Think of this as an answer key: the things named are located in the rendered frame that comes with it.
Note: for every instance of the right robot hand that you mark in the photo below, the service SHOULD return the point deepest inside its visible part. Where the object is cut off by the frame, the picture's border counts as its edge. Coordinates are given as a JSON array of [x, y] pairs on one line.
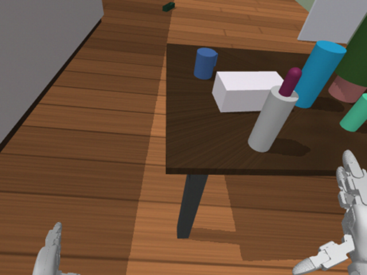
[[352, 181]]

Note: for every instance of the right robot arm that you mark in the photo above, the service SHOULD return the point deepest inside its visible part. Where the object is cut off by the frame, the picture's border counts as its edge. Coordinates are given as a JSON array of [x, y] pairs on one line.
[[358, 268]]

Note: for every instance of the table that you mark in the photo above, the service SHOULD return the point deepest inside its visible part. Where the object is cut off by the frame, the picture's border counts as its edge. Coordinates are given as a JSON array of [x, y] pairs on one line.
[[202, 141]]

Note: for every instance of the potted plant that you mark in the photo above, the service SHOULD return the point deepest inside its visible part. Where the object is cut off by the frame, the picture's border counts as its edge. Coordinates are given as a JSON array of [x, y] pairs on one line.
[[351, 81]]

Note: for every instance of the left robot hand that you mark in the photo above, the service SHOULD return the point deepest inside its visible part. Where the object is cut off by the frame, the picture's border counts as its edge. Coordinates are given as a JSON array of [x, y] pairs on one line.
[[48, 258]]

